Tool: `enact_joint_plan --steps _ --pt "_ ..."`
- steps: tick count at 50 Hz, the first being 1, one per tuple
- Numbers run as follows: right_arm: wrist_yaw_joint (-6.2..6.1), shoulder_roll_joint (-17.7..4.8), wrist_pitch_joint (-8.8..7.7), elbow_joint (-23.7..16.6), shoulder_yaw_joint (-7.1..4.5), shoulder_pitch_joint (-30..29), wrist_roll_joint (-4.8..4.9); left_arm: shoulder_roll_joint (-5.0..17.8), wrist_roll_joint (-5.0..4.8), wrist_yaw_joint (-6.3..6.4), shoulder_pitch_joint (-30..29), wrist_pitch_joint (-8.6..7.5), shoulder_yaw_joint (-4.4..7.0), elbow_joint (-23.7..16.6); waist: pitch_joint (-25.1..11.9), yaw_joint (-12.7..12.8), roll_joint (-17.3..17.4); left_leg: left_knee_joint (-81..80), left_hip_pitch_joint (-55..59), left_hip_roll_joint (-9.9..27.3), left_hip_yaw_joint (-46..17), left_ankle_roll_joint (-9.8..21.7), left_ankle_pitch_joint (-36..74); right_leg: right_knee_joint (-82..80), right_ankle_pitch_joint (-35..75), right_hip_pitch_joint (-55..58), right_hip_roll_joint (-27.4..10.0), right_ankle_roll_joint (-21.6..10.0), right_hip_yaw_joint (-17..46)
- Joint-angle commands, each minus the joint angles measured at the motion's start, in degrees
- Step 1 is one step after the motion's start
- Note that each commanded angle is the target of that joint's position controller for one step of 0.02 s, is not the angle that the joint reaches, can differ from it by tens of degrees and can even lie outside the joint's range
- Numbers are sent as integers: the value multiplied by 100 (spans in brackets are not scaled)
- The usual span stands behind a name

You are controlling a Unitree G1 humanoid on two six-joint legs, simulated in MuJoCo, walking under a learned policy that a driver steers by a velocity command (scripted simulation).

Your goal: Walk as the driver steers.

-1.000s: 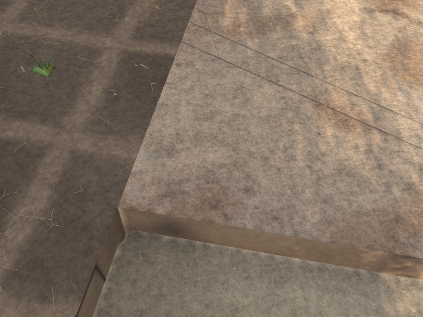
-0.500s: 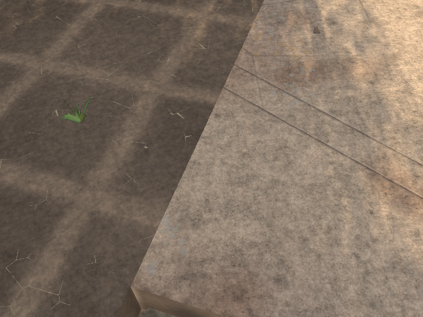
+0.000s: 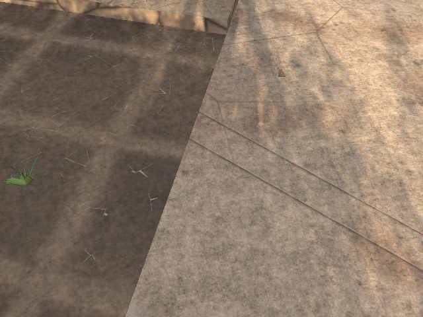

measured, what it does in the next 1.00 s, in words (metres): climbs: right foot 0.14 m higher, then left foot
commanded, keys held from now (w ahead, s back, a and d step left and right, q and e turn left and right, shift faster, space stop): w+e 0.26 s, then w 0.40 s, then w+q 0.34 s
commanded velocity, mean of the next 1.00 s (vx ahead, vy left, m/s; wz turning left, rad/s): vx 0.50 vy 0.00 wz -0.15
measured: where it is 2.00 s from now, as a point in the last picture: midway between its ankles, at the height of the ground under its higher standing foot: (253, 159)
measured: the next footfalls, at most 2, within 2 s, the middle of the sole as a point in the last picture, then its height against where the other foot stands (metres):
right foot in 0.32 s outside the picture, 0.14 m higher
left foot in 0.86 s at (251, 259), level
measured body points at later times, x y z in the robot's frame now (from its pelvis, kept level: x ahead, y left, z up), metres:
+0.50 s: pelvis +0.29 -0.09 +0.09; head +0.30 -0.09 +0.54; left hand +0.41 +0.15 -0.04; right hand +0.35 -0.35 -0.02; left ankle +0.25 +0.07 -0.44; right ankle +0.29 -0.11 -0.60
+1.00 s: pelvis +0.58 -0.13 +0.13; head +0.60 -0.14 +0.58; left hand +0.70 +0.11 +0.01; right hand +0.61 -0.41 +0.00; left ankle +0.61 -0.11 -0.60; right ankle +0.46 -0.22 -0.49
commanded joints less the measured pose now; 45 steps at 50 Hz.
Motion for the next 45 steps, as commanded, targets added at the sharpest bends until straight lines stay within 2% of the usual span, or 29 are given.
enact_joint_plan --steps 1,4,7,8,10,11,12,13,14,15,16,17,18,19,20,21,23,24,26,28,31,35,37,39,41,42,43,44,45 --pt "4 -328 -110 124 -17 762 -23 -363 -42 186 -744 82 -122 -744 589 -97 685 -1201 425 2021 -1489 642 -558 2343 -427 -2580 19 -145 93" --pt "50 -298 -184 407 80 1144 -61 -597 -31 310 -1662 71 -304 -1378 837 -65 532 -1240 771 2143 -1309 433 -577 3375 -801 -4078 114 -391 195" --pt "29 -320 -177 554 170 1032 8 -663 -24 252 -2276 70 -510 -2004 1008 207 225 -1558 80 1643 -563 65 -549 1860 -722 -3749 -1 -414 -82" --pt "-25 -309 -153 579 202 1044 19 -630 -16 201 -2401 85 -537 -2145 949 163 346 -1703 -49 1485 -385 104 -164 1412 -682 -3455 47 -357 -389" --pt "-236 -529 -53 505 173 963 120 -568 10 28 -2222 172 -597 -2215 553 226 542 -2230 -53 1446 93 368 1583 -110 -508 -1994 -184 -348 -904" --pt "-294 -514 -16 408 207 994 245 -597 -66 -23 -2221 189 -608 -2091 374 130 352 -2185 240 1456 385 411 3164 -700 -731 -1344 -94 -496 -1300" --pt "-315 -659 4 314 203 964 339 -586 -140 -30 -1995 172 -623 -2009 157 293 340 -1745 332 1490 645 397 5802 -1512 -711 -325 147 -635 -1629" --pt "-335 -893 34 257 140 1104 387 -388 -150 0 -1656 186 -560 -1911 -398 457 731 -932 678 1659 610 412 8819 -1768 -843 473 588 -706 -1968" --pt "-312 -1221 101 161 25 990 310 -241 -132 -9 -938 154 -476 -1700 -884 754 1244 190 1277 1850 536 391 9950 -2287 -988 921 782 -840 -1784" --pt "-216 -1399 131 17 -71 835 280 22 -90 -62 -173 95 -372 -1504 -1443 977 1783 1462 1666 1957 406 365 10078 -2987 -1277 1616 968 -1042 -1242" --pt "-119 -1381 77 -166 -114 781 271 384 -17 -110 297 23 -203 -1405 -1889 1226 1806 3070 905 1829 346 193 8259 -3933 -1276 2922 688 -1250 161" --pt "158 -511 -3 -681 23 807 166 1217 -143 -79 341 7 52 -1060 -1936 741 -360 5615 -1726 473 143 -301 916 -6055 -1522 4242 -994 -1801 3932" --pt "319 -703 -59 -774 -129 584 -1 1448 -182 58 353 95 244 -1003 -2096 741 -244 7238 -2706 -8 -1176 -300 212 -7497 -1197 4424 -1386 -1760 6065" --pt "311 -620 -104 -1107 -156 230 46 1330 -124 60 -211 -33 215 -934 -1292 318 43 7972 -3268 227 -1498 -200 496 -7433 -645 3891 -1470 -1532 5238" --pt "204 -391 -78 -1217 -100 -85 75 952 -87 37 -187 -158 148 -629 -409 166 587 7967 -3397 351 -1349 -109 434 -7133 -28 2960 -1344 -1321 4204" --pt "86 -121 -6 -1315 -38 -253 74 608 23 39 -243 -270 85 -407 175 -38 818 7862 -3525 486 -1322 -19 294 -6779 686 2219 -1164 -1201 3220" --pt "-29 69 183 -1457 30 -251 85 -22 85 -16 -185 -436 -94 -53 263 -346 426 8162 -3685 463 -1449 181 -2 -6845 1212 1857 -764 -913 2043" --pt "-53 250 282 -1514 116 -251 9 5 11 -26 -150 -486 -85 147 303 -553 301 7901 -3884 487 -1569 254 128 -6896 1457 1901 -485 -670 1428" --pt "0 -20 375 -1540 100 -289 -47 208 -43 -20 -219 -573 -41 42 399 -616 339 6113 -3457 573 -1391 52 283 -7294 1808 1680 -234 -480 788" --pt "93 -333 386 -1605 -4 -725 -14 474 -138 22 109 -642 -8 -41 197 -318 127 5083 -3365 536 -792 -72 632 -7786 3413 2327 -92 -329 525" --pt "197 -177 358 -1799 56 -1490 18 565 -227 102 859 -681 14 0 -2 151 -54 3540 -3375 527 -402 -169 1369 -7896 4938 3536 -93 -81 340" --pt "250 -64 376 -1926 130 -2156 106 678 -194 166 1169 -627 5 -73 -41 412 -330 1875 -3087 247 -102 -104 1687 -8219 5166 4700 -260 15 206" --pt "222 -228 406 -1896 95 -2219 118 652 -120 174 1181 -612 -38 -61 32 380 -355 1357 -2629 47 4 15 1519 -8159 5804 4988 -408 57 -8" --pt "191 -437 405 -1802 16 -2002 89 706 -67 264 1234 -616 -48 -16 3 218 -438 1127 -2145 -216 10 191 1180 -7744 6970 5357 -642 114 -173" --pt "144 -692 385 -1505 -89 -1213 78 884 20 405 1133 -570 1 -30 -163 -181 -495 930 -1577 -421 -125 387 666 -6814 7886 5633 -875 201 -221" --pt "109 -831 352 -1264 -162 -573 87 1015 58 436 1016 -521 46 -77 -349 -465 -414 671 -1055 -454 -250 508 581 -6006 7837 5575 -934 213 -219" --pt "71 -871 294 -1014 -206 171 51 1159 3 430 674 -490 95 -205 -557 -914 -283 231 -27 -277 -515 710 938 -4856 7198 4916 -840 217 -353" --pt "29 -1142 296 -852 -316 845 5 1034 -42 420 454 -509 62 -438 -998 -1194 276 445 1322 656 -1627 1121 828 -2937 4333 3559 -388 148 -566" --pt "41 -1405 355 -860 -388 484 59 514 -186 302 1041 -525 -11 -654 -1230 -375 1842 96 2799 2102 -4719 2255 1237 -826 -1100 918 870 489 -349"
Over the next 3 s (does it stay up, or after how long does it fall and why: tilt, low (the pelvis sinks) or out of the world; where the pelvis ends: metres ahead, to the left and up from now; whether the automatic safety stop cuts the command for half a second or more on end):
stays up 1.64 -0.09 0.13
